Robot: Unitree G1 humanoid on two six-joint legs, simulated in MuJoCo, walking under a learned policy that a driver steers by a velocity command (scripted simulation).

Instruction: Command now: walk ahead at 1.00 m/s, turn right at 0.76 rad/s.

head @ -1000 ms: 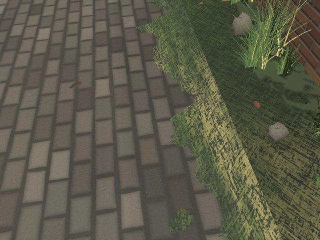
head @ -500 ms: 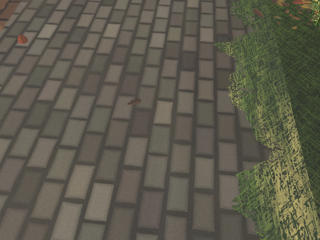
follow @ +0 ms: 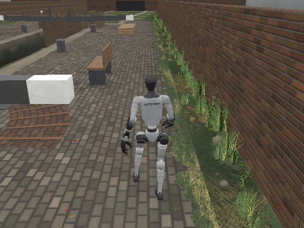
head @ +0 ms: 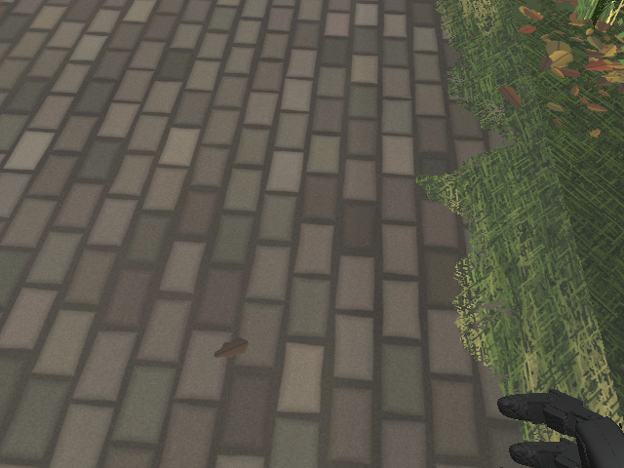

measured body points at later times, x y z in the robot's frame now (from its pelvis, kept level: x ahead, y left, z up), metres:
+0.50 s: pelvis +0.43 +0.01 -0.02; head +0.47 -0.01 +0.43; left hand +0.75 +0.14 -0.09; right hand +0.28 -0.23 -0.15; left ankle +0.30 +0.18 -0.72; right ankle +0.56 -0.10 -0.74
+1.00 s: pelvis +0.53 +0.04 -0.02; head +0.56 +0.08 +0.43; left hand +0.64 +0.33 -0.15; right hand +0.69 -0.23 -0.10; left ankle +0.58 +0.12 -0.74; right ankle +0.55 -0.10 -0.69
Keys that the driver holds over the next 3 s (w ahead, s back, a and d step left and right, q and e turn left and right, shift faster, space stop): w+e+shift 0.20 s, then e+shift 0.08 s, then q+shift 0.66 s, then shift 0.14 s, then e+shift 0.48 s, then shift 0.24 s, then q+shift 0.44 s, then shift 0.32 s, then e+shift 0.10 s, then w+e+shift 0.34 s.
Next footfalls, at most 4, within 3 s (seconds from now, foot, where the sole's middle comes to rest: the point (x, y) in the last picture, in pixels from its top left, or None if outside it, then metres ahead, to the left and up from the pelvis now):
0.12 left None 0.34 0.18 -0.78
0.48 right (396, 426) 0.59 -0.11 -0.78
0.90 left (290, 404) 0.62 0.13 -0.78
1.44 right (369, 442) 0.55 -0.05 -0.78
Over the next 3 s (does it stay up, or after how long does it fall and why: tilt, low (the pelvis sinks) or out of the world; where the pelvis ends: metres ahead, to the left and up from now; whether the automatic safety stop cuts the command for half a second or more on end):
stays up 0.62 0.00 0.00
